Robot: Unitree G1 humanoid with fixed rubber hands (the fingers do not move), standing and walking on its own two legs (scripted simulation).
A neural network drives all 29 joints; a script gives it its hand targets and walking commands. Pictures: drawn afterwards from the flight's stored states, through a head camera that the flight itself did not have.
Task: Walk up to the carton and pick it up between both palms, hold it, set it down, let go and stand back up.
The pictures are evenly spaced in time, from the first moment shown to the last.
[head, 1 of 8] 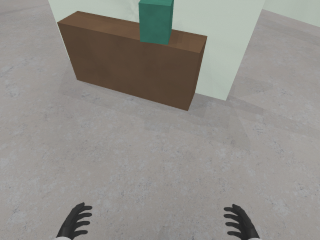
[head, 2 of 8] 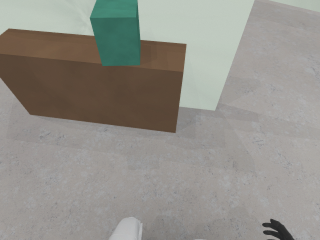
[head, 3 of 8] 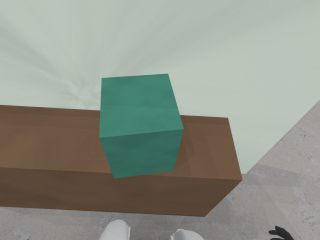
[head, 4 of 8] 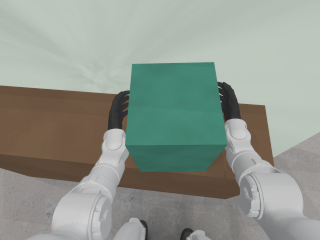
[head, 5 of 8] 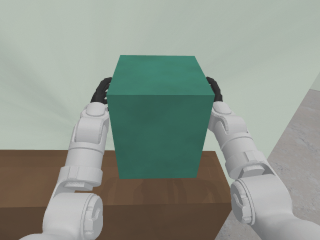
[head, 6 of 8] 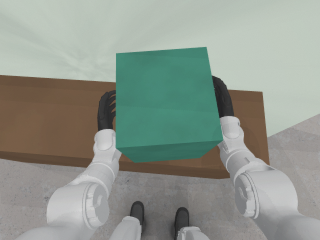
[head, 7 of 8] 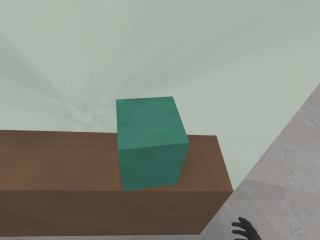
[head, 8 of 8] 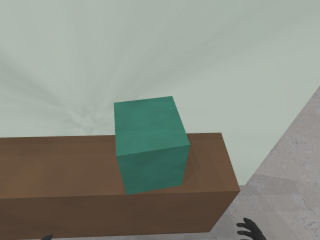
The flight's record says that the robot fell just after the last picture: no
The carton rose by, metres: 0.27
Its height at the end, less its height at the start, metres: +0.00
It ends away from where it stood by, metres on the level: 0.03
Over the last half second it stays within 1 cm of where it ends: yes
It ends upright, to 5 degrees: yes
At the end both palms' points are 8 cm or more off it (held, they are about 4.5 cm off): yes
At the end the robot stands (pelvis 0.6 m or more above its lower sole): yes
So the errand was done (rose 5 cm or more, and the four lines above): yes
